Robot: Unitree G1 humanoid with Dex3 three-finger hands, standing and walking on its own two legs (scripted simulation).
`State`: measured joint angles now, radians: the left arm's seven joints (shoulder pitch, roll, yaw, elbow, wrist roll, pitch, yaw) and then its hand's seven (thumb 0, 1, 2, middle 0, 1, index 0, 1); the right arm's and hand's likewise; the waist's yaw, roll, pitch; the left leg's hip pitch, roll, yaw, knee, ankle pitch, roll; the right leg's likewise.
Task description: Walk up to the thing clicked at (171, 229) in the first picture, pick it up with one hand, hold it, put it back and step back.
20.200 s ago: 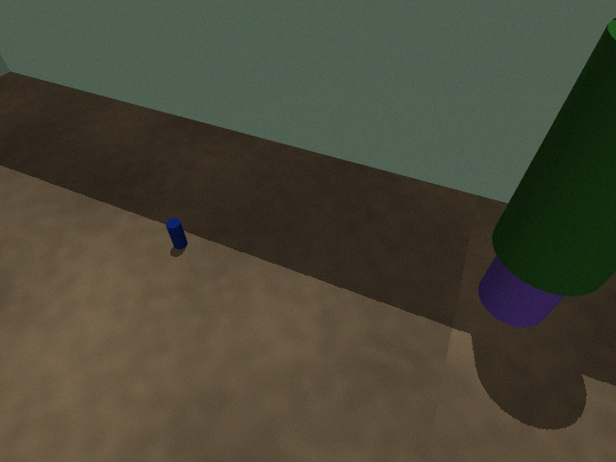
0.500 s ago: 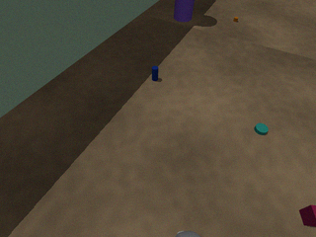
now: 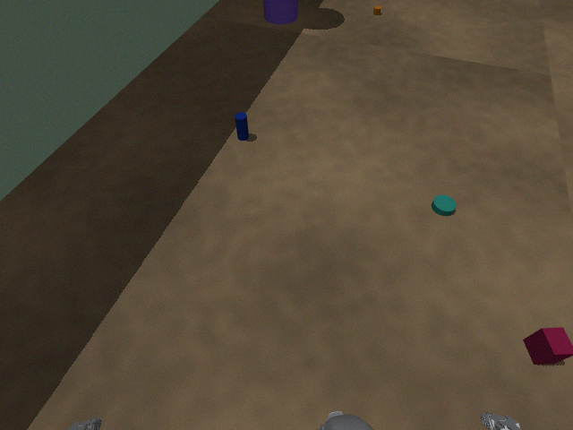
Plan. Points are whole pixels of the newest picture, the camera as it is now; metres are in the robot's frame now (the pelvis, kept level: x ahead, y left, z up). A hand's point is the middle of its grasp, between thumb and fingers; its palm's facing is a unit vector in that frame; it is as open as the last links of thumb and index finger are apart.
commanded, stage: walk up
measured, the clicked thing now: (242, 126) +1.53 +0.19 -0.68
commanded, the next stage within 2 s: stand in 1.52 s
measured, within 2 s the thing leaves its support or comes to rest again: neither
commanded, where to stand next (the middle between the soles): +0.04 +0.01 m, yaw -3 degrees
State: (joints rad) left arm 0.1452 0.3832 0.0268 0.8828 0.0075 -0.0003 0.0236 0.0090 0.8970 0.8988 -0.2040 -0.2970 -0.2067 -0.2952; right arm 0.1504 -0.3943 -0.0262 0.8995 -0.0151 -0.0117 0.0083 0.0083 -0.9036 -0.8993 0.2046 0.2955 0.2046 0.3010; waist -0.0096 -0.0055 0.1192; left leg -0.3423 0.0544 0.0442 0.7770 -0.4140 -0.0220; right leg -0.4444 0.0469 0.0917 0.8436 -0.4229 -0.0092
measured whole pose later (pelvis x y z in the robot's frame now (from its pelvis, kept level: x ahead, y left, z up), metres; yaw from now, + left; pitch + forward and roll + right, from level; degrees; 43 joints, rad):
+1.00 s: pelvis +0.01 +0.01 +0.03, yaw -7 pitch -1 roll +1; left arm 0.09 0.36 0.02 1.04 0.01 0.01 0.01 0.01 0.90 0.90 -0.20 -0.30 -0.21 -0.29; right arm 0.05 -0.38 -0.04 1.07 0.00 0.01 0.02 0.01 -0.90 -0.90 0.20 0.30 0.20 0.30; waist -0.02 -0.01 0.09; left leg -0.19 0.08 0.16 0.53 -0.32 -0.02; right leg -0.31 0.06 0.17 0.57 -0.24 0.01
